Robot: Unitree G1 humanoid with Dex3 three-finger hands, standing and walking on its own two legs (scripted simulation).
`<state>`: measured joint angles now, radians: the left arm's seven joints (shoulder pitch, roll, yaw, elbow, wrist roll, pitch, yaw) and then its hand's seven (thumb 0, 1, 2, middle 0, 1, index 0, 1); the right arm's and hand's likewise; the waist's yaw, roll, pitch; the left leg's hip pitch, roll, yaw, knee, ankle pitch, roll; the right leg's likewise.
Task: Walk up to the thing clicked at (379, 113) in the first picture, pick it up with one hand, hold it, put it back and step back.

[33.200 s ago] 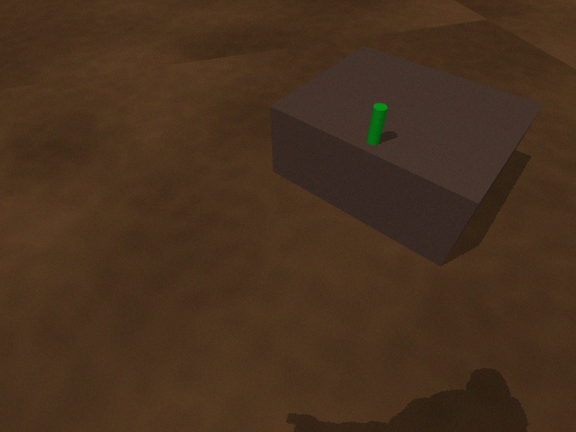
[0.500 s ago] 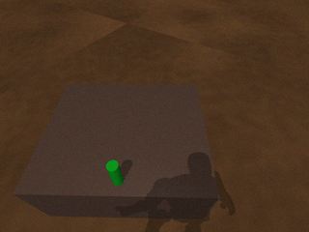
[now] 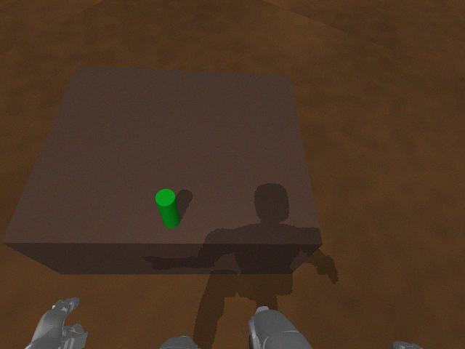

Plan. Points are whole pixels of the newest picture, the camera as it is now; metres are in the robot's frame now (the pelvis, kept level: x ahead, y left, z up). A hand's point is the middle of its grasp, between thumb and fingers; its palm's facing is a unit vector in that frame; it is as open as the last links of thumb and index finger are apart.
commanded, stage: step back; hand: left
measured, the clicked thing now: (168, 209) +0.48 +0.16 -0.29
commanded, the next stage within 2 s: none
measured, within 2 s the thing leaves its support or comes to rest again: neither
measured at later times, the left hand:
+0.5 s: hand out of the picture +0.05 +0.23 -0.12, palm faces -0.09 -0.90 -0.42, open 7.4 cm
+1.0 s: hand out of the picture -0.14 +0.26 -0.15, palm faces -0.09 -0.93 -0.36, open 7.4 cm
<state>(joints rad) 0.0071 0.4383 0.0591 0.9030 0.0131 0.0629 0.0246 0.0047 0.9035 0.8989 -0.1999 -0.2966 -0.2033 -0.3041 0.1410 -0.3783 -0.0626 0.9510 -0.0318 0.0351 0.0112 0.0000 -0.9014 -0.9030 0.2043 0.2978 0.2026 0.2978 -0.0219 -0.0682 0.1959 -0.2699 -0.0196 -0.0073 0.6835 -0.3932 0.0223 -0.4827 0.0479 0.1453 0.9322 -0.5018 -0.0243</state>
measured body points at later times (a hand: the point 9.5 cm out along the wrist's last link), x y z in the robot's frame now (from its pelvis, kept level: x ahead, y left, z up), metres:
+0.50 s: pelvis -0.08 -0.02 +0.01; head -0.01 -0.05 +0.46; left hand +0.05 +0.28 -0.09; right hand +0.00 -0.34 -0.12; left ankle -0.11 +0.14 -0.63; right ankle -0.06 -0.12 -0.72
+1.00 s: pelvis -0.22 -0.01 +0.01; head -0.15 +0.01 +0.45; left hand -0.13 +0.30 -0.13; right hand -0.11 -0.33 -0.08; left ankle -0.14 +0.11 -0.72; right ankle -0.29 -0.17 -0.66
